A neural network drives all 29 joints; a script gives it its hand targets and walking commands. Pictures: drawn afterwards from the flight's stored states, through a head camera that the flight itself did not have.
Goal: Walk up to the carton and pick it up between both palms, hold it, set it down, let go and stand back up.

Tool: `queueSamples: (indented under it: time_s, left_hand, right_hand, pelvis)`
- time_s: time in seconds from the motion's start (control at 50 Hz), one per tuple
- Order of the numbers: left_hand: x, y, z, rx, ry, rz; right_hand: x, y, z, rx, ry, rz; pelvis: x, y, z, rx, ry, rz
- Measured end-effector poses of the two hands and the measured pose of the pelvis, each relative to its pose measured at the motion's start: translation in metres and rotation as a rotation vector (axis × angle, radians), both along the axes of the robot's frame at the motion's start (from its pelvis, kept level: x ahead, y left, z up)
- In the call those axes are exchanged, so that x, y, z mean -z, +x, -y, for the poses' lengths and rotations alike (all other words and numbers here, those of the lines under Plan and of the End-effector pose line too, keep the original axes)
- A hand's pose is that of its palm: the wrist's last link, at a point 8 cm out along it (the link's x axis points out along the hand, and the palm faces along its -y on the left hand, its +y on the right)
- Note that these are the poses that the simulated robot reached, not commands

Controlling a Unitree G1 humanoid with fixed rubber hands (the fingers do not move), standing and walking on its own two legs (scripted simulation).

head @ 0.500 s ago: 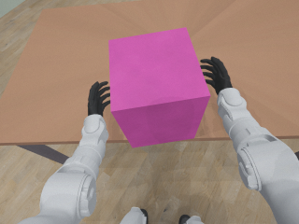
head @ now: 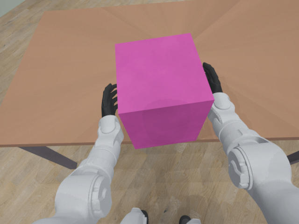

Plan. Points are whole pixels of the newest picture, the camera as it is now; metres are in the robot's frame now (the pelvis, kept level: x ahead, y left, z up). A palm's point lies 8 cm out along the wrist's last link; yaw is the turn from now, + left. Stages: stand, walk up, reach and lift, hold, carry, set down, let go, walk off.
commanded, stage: reach and lift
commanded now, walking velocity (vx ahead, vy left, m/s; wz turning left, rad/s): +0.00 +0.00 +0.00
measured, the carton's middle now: (159, 97) +0.47 +0.06 +0.00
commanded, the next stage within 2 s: none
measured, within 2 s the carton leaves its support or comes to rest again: neither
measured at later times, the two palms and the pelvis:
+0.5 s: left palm (109, 113) +0.39 +0.19 +0.01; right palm (213, 92) +0.48 -0.09 +0.03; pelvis +0.00 +0.00 +0.01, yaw +1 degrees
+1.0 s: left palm (110, 114) +0.40 +0.19 +0.00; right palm (213, 94) +0.48 -0.09 +0.02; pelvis +0.04 -0.01 +0.03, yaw +2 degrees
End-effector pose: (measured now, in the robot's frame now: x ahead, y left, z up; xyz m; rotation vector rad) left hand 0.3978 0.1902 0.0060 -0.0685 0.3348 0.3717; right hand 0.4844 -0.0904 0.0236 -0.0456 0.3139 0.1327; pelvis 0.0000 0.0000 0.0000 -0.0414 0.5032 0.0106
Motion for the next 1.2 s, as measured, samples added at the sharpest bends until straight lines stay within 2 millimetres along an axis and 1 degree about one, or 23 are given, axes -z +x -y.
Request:
queueSamples:
  time_s: [0.22,0.38,0.52,0.68,0.86,0.98,1.08,1.2]
  left_hand:
    - [-0.002,0.000,0.000,0.000,0.013,-0.004]
    - [-0.002,-0.001,0.001,-0.010,0.006,0.001]
    - [-0.004,-0.005,0.002,-0.001,0.032,0.027]
    - [-0.006,-0.009,0.003,0.014,0.060,0.034]
    - [-0.002,-0.004,0.002,0.010,0.044,0.018]
    - [0.001,-0.002,0.002,0.009,0.045,0.035]
    - [0.003,-0.002,0.002,0.008,0.046,0.050]
    - [0.003,-0.003,0.003,0.008,0.046,0.056]
  right_hand:
    - [0.000,-0.001,0.000,0.008,0.012,-0.004]
    - [0.000,-0.002,0.000,0.008,0.008,0.000]
    - [-0.003,-0.007,0.001,0.003,-0.006,0.035]
    - [-0.004,-0.015,0.002,0.017,0.003,0.056]
    - [-0.001,-0.010,0.002,0.011,-0.012,0.039]
    - [0.003,-0.008,0.001,0.011,-0.016,0.053]
    - [0.003,-0.008,0.001,0.010,-0.019,0.074]
    - [0.004,-0.009,0.001,0.010,-0.024,0.090]
  pelvis:
    - [0.001,-0.002,-0.003,0.002,0.000,-0.004]
    - [-0.001,-0.004,-0.001,0.004,0.006,0.002]
    - [-0.009,-0.002,0.001,-0.003,0.015,0.025]
    - [-0.023,0.010,0.004,-0.002,0.032,0.061]
    - [-0.031,0.032,0.007,-0.009,0.033,0.071]
    - [-0.033,0.042,0.008,-0.019,0.034,0.071]
    - [-0.033,0.045,0.008,-0.024,0.032,0.065]
    - [-0.033,0.043,0.008,-0.029,0.029,0.053]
